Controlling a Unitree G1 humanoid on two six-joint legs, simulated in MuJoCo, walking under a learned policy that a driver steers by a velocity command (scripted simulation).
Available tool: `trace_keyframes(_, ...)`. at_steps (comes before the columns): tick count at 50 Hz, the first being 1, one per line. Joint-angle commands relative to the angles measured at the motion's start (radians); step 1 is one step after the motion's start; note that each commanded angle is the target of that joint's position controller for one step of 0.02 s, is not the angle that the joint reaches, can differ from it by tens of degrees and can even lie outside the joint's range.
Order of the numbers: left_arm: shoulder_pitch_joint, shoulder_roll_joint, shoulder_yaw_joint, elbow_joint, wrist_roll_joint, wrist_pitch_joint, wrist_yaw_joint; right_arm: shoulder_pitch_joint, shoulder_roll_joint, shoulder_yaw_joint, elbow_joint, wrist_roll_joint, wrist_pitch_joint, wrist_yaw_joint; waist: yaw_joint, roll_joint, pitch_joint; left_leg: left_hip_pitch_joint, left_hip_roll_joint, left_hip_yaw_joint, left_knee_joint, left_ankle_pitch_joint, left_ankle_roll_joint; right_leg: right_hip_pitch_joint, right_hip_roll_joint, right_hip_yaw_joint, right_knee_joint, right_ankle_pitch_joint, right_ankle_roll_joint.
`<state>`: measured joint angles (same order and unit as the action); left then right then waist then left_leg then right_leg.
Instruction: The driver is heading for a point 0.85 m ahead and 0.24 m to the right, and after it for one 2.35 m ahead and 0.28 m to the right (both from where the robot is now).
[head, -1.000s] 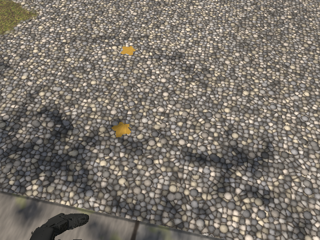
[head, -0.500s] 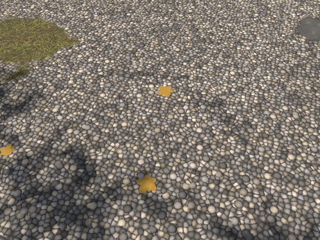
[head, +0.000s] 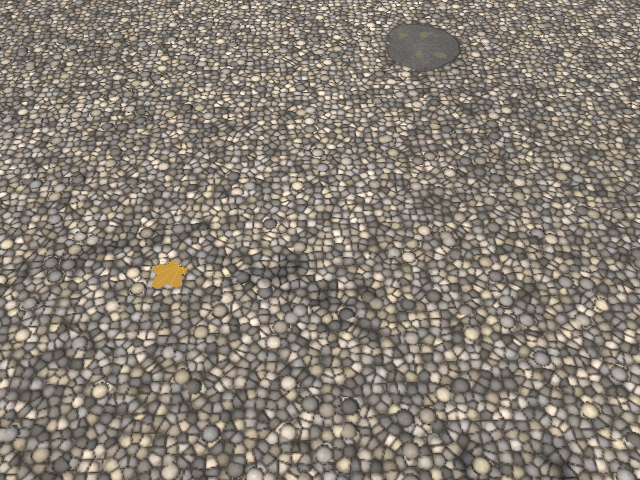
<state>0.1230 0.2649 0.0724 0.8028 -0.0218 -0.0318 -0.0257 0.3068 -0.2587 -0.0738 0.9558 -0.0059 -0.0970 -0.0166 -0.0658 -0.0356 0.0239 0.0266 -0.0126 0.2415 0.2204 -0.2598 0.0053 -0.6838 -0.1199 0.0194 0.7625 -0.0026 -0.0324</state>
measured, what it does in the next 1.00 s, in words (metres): walks ahead, turning right: right foot, then left foot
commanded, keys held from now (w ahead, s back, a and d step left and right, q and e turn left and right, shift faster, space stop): w+e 0.70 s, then w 0.04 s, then no key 0.26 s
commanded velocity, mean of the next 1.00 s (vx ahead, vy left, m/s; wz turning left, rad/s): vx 0.45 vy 0.00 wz -0.51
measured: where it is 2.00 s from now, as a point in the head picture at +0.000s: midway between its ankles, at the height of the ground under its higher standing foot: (409, 358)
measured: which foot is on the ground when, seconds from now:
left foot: down 0.00-0.16, up 0.18-0.64, down 0.66-1.00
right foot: up 0.00-0.12, down 0.14-0.66, up 0.68-1.00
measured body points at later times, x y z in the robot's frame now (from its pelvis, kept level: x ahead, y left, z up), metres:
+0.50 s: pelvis +0.27 -0.07 +0.01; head +0.30 -0.10 +0.45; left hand +0.40 +0.20 -0.10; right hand +0.42 -0.37 -0.09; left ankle +0.51 +0.07 -0.68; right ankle +0.21 -0.12 -0.74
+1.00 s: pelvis +0.52 -0.11 +0.00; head +0.56 -0.13 +0.45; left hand +0.81 +0.01 -0.09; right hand +0.42 -0.37 -0.12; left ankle +0.55 +0.00 -0.74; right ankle +0.55 -0.29 -0.71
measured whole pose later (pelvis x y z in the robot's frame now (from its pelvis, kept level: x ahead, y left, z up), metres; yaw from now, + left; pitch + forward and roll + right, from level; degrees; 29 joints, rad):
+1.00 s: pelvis +0.52 -0.11 +0.00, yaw -30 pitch +2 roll +2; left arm 0.12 0.27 0.06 0.67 0.00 -0.02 0.00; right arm 0.27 -0.27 -0.06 0.88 0.01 -0.07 0.01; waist -0.07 -0.04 0.05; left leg -0.14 -0.02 0.08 0.31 -0.21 0.02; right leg -0.57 -0.05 0.06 0.69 -0.12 0.01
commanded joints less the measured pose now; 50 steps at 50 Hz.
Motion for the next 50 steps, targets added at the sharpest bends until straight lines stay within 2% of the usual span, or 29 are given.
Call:
trace_keyframes(1, -0.115, 0.027, -0.004, -0.105, 0.000, -0.010, -0.022, -0.011, -0.174, -0.039, -0.052, 0.015, 0.004, -0.007, -0.001, 0.072, 0.078, 0.006, 0.308, -0.066, -0.067, 0.357, 0.142, -0.026, 0.004, -0.039, -0.080, -0.007, -0.021)
trace_keyframes(3, -0.127, 0.044, 0.003, -0.130, -0.002, -0.007, -0.032, -0.012, -0.191, -0.046, -0.052, 0.024, 0.018, -0.007, 0.015, 0.087, 0.069, 0.061, 0.323, -0.040, 0.000, 0.508, 0.124, 0.007, 0.033, -0.075, -0.109, -0.088, -0.049)
trace_keyframes(5, -0.057, 0.084, 0.024, -0.132, -0.003, -0.002, -0.034, -0.033, -0.223, -0.055, -0.064, 0.031, 0.032, -0.011, 0.073, 0.124, -0.001, 0.080, 0.319, -0.012, 0.159, 0.837, 0.102, 0.151, 0.104, -0.134, -0.107, -0.188, -0.089)
trace_keyframes(6, 0.060, 0.120, 0.047, -0.107, -0.007, 0.000, -0.032, -0.051, -0.232, -0.056, -0.070, 0.034, 0.041, -0.011, 0.144, 0.123, -0.064, 0.050, 0.298, 0.006, 0.326, 0.931, 0.085, 0.308, 0.150, -0.157, -0.141, -0.189, -0.119)
trace_keyframes(7, 0.232, 0.186, 0.084, -0.059, -0.009, 0.004, -0.017, -0.055, -0.217, -0.049, -0.078, 0.032, 0.043, -0.013, 0.227, 0.087, -0.152, -0.080, 0.252, 0.024, 0.568, 0.845, 0.046, 0.578, 0.186, -0.134, -0.200, -0.138, -0.158)
trace_keyframes(8, 0.317, 0.285, 0.108, -0.036, -0.012, 0.013, 0.005, -0.023, -0.115, -0.017, -0.107, -0.016, 0.032, -0.008, 0.202, -0.137, -0.213, -0.391, 0.170, 0.014, 0.908, 0.135, -0.002, 0.845, -0.028, 0.201, -0.207, -0.075, -0.224)
trace_keyframes(9, 0.277, 0.330, 0.102, -0.078, -0.001, -0.007, -0.004, 0.026, -0.049, 0.010, -0.165, -0.001, -0.009, 0.006, 0.118, -0.245, -0.378, -0.725, -0.026, -0.211, 1.180, -0.372, -0.036, 1.087, -0.220, 0.800, -0.409, -0.335, -0.432)
trace_keyframes(10, 0.289, 0.235, 0.075, -0.080, 0.005, -0.020, -0.013, -0.118, -0.145, -0.009, -0.183, 0.044, -0.044, 0.017, 0.191, -0.076, -0.328, -0.842, 0.022, -0.332, 1.216, -0.304, -0.010, 1.062, -0.214, 0.765, -0.499, -0.345, -0.370)
trace_keyframes(11, 0.248, 0.196, 0.064, -0.076, 0.005, -0.033, -0.013, -0.164, -0.151, -0.010, -0.202, 0.060, -0.059, 0.021, 0.169, -0.052, -0.200, -0.882, 0.063, -0.319, 1.157, -0.206, 0.017, 0.948, -0.182, 0.616, -0.494, -0.278, -0.329)
trace_keyframes(12, 0.170, 0.163, 0.053, -0.091, 0.002, -0.040, -0.012, -0.153, -0.143, -0.011, -0.181, 0.038, -0.061, 0.011, 0.116, 0.042, -0.131, -0.814, 0.111, -0.323, 1.071, -0.125, 0.018, 0.790, -0.135, 0.494, -0.489, -0.172, -0.291)
trace_keyframes(13, 0.109, 0.131, 0.043, -0.105, 0.006, -0.041, -0.008, -0.137, -0.156, -0.021, -0.171, 0.015, -0.053, 0.005, 0.078, 0.036, -0.097, -0.733, 0.140, -0.326, 0.987, -0.081, 0.009, 0.666, -0.098, 0.406, -0.496, -0.075, -0.270)
trace_keyframes(14, 0.084, 0.119, 0.037, -0.119, 0.015, -0.042, -0.003, -0.120, -0.158, -0.025, -0.169, 0.009, -0.038, 0.007, 0.054, 0.017, -0.087, -0.669, 0.154, -0.330, 0.952, -0.052, 0.001, 0.591, -0.074, 0.365, -0.519, -0.026, -0.262)
trace_keyframes(18, 0.136, 0.162, 0.047, -0.109, 0.007, -0.048, 0.024, -0.184, -0.111, -0.018, -0.207, -0.011, -0.006, 0.003, 0.056, 0.016, -0.050, -0.663, 0.128, -0.298, 0.756, 0.075, -0.057, 0.494, -0.029, 0.268, -0.553, 0.113, -0.262)
trace_keyframes(23, 0.206, 0.165, 0.048, -0.092, 0.000, -0.034, 0.042, -0.358, -0.076, 0.000, -0.265, 0.001, -0.015, 0.018, 0.123, -0.041, -0.012, -0.606, 0.054, -0.287, 0.396, 0.347, -0.065, 0.462, 0.031, 0.226, -0.537, -0.019, -0.193)
trace_keyframes(27, 0.259, 0.160, 0.048, -0.070, -0.006, -0.025, 0.045, -0.421, -0.104, -0.003, -0.303, 0.013, -0.031, 0.037, 0.145, -0.055, -0.006, -0.575, 0.027, -0.310, 0.284, 0.341, -0.043, 0.539, -0.007, 0.311, -0.462, -0.061, -0.178)
trace_keyframes(30, 0.249, 0.165, 0.051, -0.074, -0.003, -0.013, 0.054, -0.373, -0.137, -0.015, -0.302, 0.016, -0.046, 0.045, 0.111, -0.091, -0.017, -0.505, 0.015, -0.315, 0.246, 0.215, -0.010, 0.600, -0.035, 0.388, -0.374, -0.013, -0.161)
trace_keyframes(31, 0.231, 0.158, 0.049, -0.082, -0.002, -0.010, 0.054, -0.303, -0.150, -0.024, -0.284, 0.014, -0.051, 0.042, 0.072, -0.103, -0.042, -0.410, 0.005, -0.295, 0.215, 0.206, 0.011, 0.595, -0.016, 0.390, -0.322, 0.043, -0.146)
trace_keyframes(32, 0.214, 0.126, 0.037, -0.095, 0.002, -0.010, 0.050, -0.191, -0.182, -0.040, -0.261, 0.003, -0.057, 0.036, 0.015, -0.088, -0.122, -0.223, 0.038, -0.309, 0.205, 0.222, 0.048, 0.552, 0.041, 0.355, -0.187, 0.094, -0.114)
trace_keyframes(33, 0.213, 0.075, 0.015, -0.120, 0.021, -0.013, 0.046, -0.027, -0.239, -0.054, -0.248, -0.011, -0.055, 0.027, -0.048, 0.018, -0.275, 0.056, 0.209, -0.475, 0.236, 0.174, 0.111, 0.411, 0.108, 0.270, 0.093, -0.061, -0.075)
trace_keyframes(34, 0.376, 0.012, -0.003, -0.144, -0.012, -0.024, 0.044, 0.051, -0.304, -0.069, -0.212, -0.020, -0.042, 0.032, 0.031, 0.378, -0.388, 0.370, 0.434, -0.960, 0.142, -0.015, 0.282, 0.036, 0.242, 0.165, 0.412, -0.593, -0.007)
trace_keyframes(35, 0.370, 0.126, 0.013, -0.114, -0.028, -0.024, 0.048, 0.026, -0.201, -0.048, -0.227, 0.007, -0.036, 0.036, 0.010, 0.279, -0.324, 0.332, 0.443, -1.034, 0.094, -0.238, 0.266, -0.090, 0.150, 0.190, 0.544, -0.577, 0.004)
trace_keyframes(36, 0.255, 0.179, 0.027, -0.122, -0.019, -0.020, 0.047, -0.015, -0.134, -0.030, -0.238, 0.011, -0.029, 0.032, -0.020, 0.173, -0.189, 0.200, 0.387, -0.863, 0.075, -0.229, 0.217, -0.112, 0.118, 0.170, 0.562, -0.477, 0.009)
trace_keyframes(37, 0.198, 0.166, 0.025, -0.132, -0.006, -0.017, 0.049, -0.061, -0.121, -0.021, -0.238, 0.000, -0.021, 0.033, -0.002, 0.100, -0.110, 0.062, 0.339, -0.733, 0.057, -0.113, 0.192, -0.074, 0.086, 0.137, 0.538, -0.405, 0.012)
trace_keyframes(38, 0.152, 0.148, 0.027, -0.146, 0.008, -0.019, 0.048, -0.098, -0.103, -0.013, -0.231, -0.009, -0.017, 0.035, 0.016, 0.092, -0.037, -0.056, 0.301, -0.641, 0.041, 0.072, 0.192, -0.043, 0.072, 0.136, 0.487, -0.369, 0.017)
trace_keyframes(39, 0.160, 0.129, 0.028, -0.149, 0.006, -0.016, 0.045, -0.115, -0.094, -0.006, -0.227, -0.018, -0.019, 0.035, 0.047, 0.111, -0.022, -0.128, 0.272, -0.555, 0.035, 0.264, 0.186, 0.018, 0.058, 0.133, 0.452, -0.362, 0.019)
trace_keyframes(41, 0.191, 0.085, 0.021, -0.146, 0.005, -0.006, 0.046, -0.121, -0.094, -0.006, -0.208, -0.014, -0.029, 0.040, 0.079, 0.129, -0.040, -0.175, 0.251, -0.437, 0.044, 0.604, 0.203, 0.084, 0.065, 0.100, 0.360, -0.391, 0.036)
trace_keyframes(43, 0.164, 0.054, 0.009, -0.162, 0.015, 0.000, 0.047, -0.131, -0.130, -0.014, -0.190, -0.007, -0.029, 0.037, 0.089, 0.133, -0.060, -0.181, 0.254, -0.365, 0.041, 0.775, 0.220, 0.098, 0.067, 0.074, 0.229, -0.337, 0.053)
trace_keyframes(46, 0.114, 0.034, -0.008, -0.169, 0.019, 0.001, 0.034, -0.144, -0.162, -0.020, -0.173, 0.009, -0.006, 0.025, 0.076, 0.140, -0.107, -0.204, 0.218, -0.265, 0.033, 0.779, 0.202, 0.220, 0.066, 0.024, 0.019, -0.141, 0.055)
trace_keyframes(50, 0.013, 0.065, -0.002, -0.196, 0.020, -0.001, 0.020, -0.092, -0.179, -0.019, -0.137, 0.022, 0.019, 0.021, 0.040, 0.139, -0.105, -0.149, 0.229, -0.267, 0.077, 0.664, 0.178, 0.279, 0.093, 0.005, -0.143, -0.072, 0.035)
